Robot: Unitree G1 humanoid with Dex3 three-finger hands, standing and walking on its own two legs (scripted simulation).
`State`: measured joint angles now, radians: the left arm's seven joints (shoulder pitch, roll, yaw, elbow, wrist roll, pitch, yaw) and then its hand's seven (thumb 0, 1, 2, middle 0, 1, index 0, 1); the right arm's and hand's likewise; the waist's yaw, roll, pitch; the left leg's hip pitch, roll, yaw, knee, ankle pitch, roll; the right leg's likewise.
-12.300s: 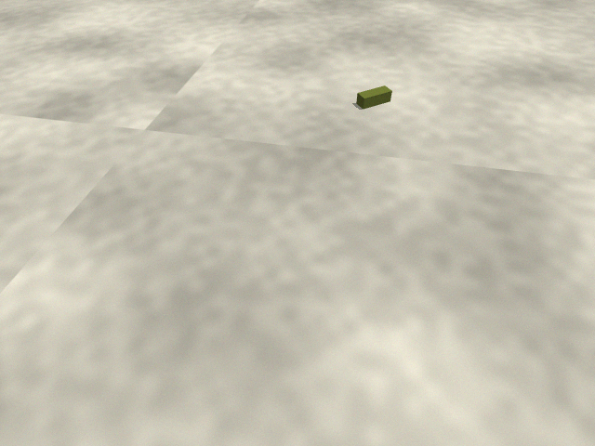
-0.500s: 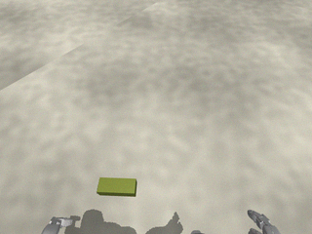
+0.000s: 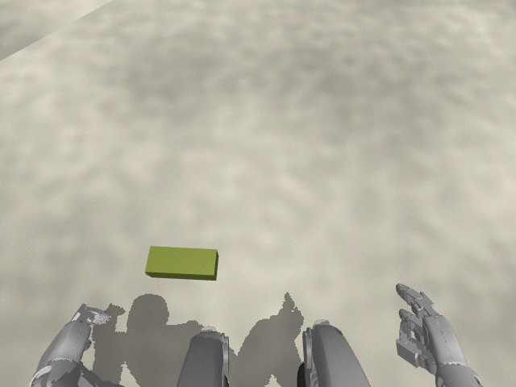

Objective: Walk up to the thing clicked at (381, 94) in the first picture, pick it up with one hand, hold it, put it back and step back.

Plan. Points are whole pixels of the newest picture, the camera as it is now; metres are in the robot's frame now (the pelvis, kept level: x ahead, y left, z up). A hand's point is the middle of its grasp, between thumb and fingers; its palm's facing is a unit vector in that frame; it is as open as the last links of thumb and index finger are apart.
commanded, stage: rise first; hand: left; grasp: from above
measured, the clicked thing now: (183, 263) +0.47 +0.23 -0.58
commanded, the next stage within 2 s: none
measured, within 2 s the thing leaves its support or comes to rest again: neither
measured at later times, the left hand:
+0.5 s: hand (138, 294) +0.33 +0.28 -0.32, palm faces -0.50 -0.27 -0.82, open 14.0 cm
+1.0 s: hand (148, 275) +0.39 +0.29 -0.40, palm faces -0.47 -0.04 -0.88, open 14.1 cm
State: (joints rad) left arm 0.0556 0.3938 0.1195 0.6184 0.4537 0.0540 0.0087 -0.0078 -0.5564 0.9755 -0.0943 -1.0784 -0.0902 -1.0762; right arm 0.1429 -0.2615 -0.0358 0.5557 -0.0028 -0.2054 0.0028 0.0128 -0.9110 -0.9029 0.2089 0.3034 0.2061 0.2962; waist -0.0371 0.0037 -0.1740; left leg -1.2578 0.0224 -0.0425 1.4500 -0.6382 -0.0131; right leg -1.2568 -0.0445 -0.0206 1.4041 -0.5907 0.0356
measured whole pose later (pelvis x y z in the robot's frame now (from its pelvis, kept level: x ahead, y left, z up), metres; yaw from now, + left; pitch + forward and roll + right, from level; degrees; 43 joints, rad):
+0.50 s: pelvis -0.07 -0.01 -0.19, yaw -2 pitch +34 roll -4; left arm -0.62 0.63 0.14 1.04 0.92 -0.25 0.08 -0.01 -0.53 1.01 -0.08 -1.06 -0.08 -1.06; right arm 0.14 -0.28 -0.05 0.72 -0.03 -0.11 0.05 0.01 -0.89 -0.90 0.21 0.30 0.20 0.30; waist -0.09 0.02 -0.12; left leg -2.01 0.01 -0.10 2.10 -0.69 -0.03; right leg -2.00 -0.03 -0.03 2.03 -0.62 0.02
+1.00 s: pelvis -0.07 +0.01 -0.25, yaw -5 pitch +34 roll -9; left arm -0.88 0.75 0.11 1.32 1.25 -0.32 0.28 0.00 -0.52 1.00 -0.07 -1.01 -0.07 -1.00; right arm 0.15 -0.26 0.00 0.74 -0.10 -0.02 0.12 0.01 -0.90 -0.90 0.21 0.30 0.21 0.30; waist -0.20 0.01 -0.08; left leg -2.22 -0.02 -0.11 2.30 -0.69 0.01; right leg -2.16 -0.04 -0.02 2.19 -0.63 0.05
